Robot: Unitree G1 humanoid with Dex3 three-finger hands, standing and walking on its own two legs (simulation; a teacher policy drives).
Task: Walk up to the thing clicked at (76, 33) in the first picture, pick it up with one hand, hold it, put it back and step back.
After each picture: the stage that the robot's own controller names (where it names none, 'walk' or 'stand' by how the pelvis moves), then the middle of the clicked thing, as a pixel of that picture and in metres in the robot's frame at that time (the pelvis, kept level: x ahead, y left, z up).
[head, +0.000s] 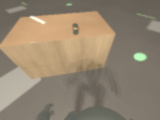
stand; (75, 29) +0.92 +0.23 +0.01
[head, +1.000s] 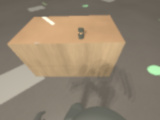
walk; (81, 33) +0.84 +0.21 +0.02
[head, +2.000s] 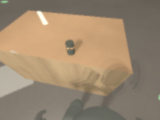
stand; (70, 48) +0.50 +0.23 +0.04
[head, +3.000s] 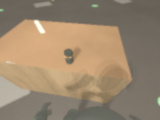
walk; (69, 56) +0.46 +0.20 +0.03
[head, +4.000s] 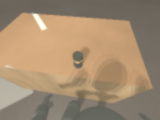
stand; (77, 60) +0.39 +0.11 +0.05
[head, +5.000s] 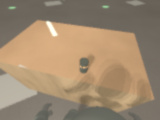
stand; (83, 65) +0.39 +0.08 +0.01
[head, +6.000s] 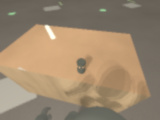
stand; (81, 66) +0.40 +0.10 +0.01
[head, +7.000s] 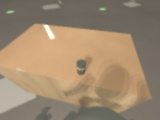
stand; (81, 67) +0.39 +0.10 +0.01
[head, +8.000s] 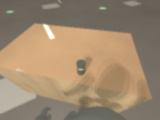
rise first; (81, 67) +0.38 +0.10 +0.01
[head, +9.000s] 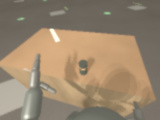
rise first; (83, 67) +0.39 +0.10 +0.02
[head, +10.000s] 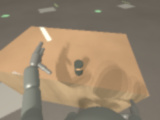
go down; (78, 68) +0.39 +0.10 +0.02
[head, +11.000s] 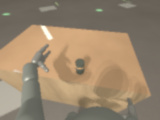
go down; (80, 66) +0.39 +0.09 +0.03
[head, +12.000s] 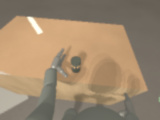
close in; (75, 65) +0.38 +0.10 +0.03
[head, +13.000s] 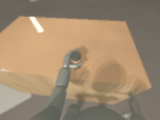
close; (76, 60) +0.40 +0.11 +0.06
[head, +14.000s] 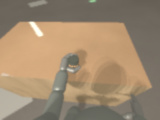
lift; (73, 64) +0.37 +0.12 +0.07
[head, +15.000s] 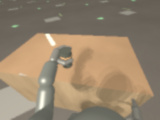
lift; (66, 58) +0.33 +0.17 +0.20
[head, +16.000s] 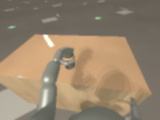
hold; (68, 59) +0.34 +0.15 +0.19
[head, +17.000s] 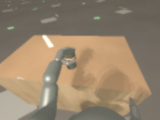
hold; (70, 59) +0.34 +0.14 +0.18
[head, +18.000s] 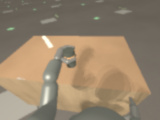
hold; (70, 57) +0.35 +0.14 +0.19
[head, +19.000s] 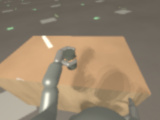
crouch; (70, 59) +0.33 +0.13 +0.19
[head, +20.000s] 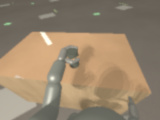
crouch; (73, 58) +0.36 +0.12 +0.16
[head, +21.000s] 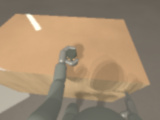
lower; (72, 57) +0.42 +0.12 +0.07
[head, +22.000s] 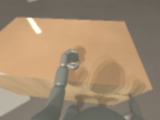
lower; (73, 61) +0.39 +0.12 +0.07
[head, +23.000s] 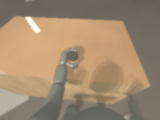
lower; (73, 60) +0.40 +0.12 +0.07
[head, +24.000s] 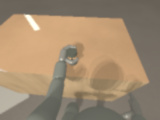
lower; (72, 57) +0.42 +0.12 +0.07
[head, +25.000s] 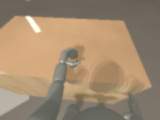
open; (72, 58) +0.41 +0.13 +0.07
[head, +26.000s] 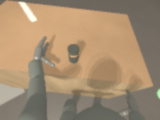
withdraw; (73, 54) +0.42 +0.11 +0.08
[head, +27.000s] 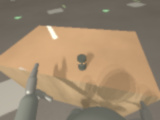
sink last; (82, 62) +0.41 +0.11 +0.06
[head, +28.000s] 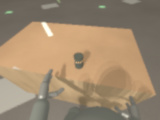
stand; (78, 61) +0.41 +0.12 +0.05
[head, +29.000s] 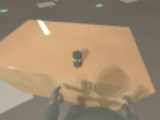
stand; (77, 59) +0.42 +0.12 +0.07
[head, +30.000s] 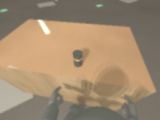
stand; (77, 58) +0.42 +0.12 +0.07
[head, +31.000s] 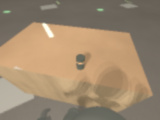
stand; (80, 62) +0.42 +0.11 +0.04
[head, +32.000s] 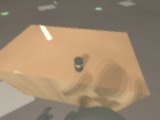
stand; (78, 64) +0.41 +0.12 +0.01
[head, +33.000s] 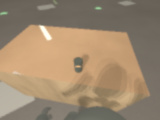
stand; (78, 65) +0.40 +0.12 +0.01
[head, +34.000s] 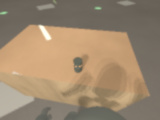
walk; (78, 65) +0.40 +0.12 +0.01
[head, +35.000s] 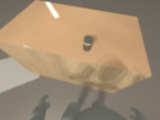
walk; (87, 43) +0.55 +0.08 +0.02
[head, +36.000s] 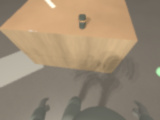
walk; (82, 21) +0.80 +0.16 +0.04
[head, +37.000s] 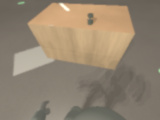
stand; (90, 19) +1.04 +0.10 +0.04
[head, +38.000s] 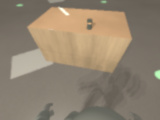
stand; (89, 24) +1.03 +0.09 +0.01
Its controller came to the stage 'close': yes
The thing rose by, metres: 0.19
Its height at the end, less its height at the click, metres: +0.00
